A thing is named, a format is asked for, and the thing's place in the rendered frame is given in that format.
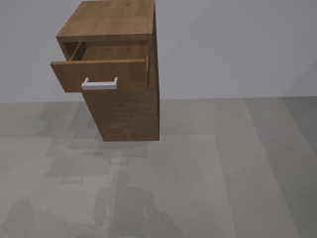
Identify handle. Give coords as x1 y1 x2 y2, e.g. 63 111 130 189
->
81 77 118 90

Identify drawer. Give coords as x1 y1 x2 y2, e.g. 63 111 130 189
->
50 40 151 93

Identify cabinet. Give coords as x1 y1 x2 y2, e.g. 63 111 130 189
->
55 0 160 142

